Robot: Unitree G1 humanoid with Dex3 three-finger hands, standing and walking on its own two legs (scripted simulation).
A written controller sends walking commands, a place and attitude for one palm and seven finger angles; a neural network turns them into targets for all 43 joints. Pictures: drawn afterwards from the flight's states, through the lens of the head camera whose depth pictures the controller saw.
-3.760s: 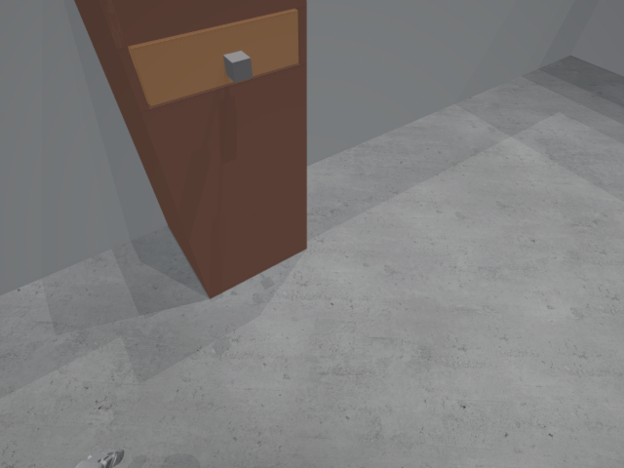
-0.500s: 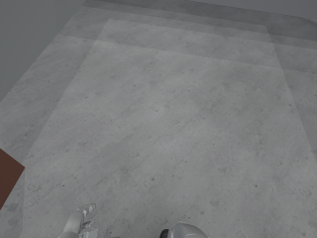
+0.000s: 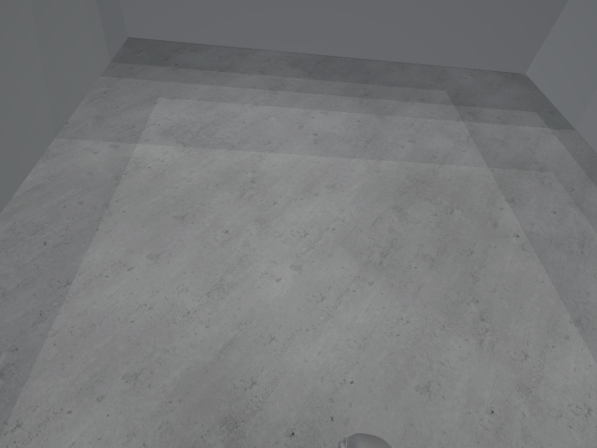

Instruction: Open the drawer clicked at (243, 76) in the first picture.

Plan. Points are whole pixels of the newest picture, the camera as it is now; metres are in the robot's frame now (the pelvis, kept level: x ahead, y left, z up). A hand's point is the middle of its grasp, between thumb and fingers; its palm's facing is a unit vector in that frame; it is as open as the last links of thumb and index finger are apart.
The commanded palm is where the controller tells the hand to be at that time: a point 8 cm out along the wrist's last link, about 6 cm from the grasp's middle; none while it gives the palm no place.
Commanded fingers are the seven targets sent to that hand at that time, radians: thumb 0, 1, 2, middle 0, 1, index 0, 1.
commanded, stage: walk to a spot facing it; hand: left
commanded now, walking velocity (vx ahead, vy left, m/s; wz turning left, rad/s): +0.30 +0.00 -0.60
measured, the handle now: out of the picture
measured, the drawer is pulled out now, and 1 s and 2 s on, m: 0.00 0.00 0.00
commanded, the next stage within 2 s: turn to face it in 0.34 s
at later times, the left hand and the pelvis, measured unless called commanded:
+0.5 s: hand (245, 328) +0.35 +0.11 -0.18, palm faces -0.27 -0.94 -0.23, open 7.4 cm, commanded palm none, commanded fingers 0.00 0.90 0.90 -0.20 -0.30 -0.20 -0.30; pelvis +0.21 -0.05 -0.02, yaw -16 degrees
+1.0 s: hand (217, 301) +0.40 +0.18 -0.18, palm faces -0.04 -0.98 -0.21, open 7.4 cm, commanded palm none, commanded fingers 0.00 0.90 0.90 -0.20 -0.30 -0.20 -0.30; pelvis +0.33 -0.01 -0.01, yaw -5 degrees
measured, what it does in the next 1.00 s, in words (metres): walks ahead: right foot, then left foot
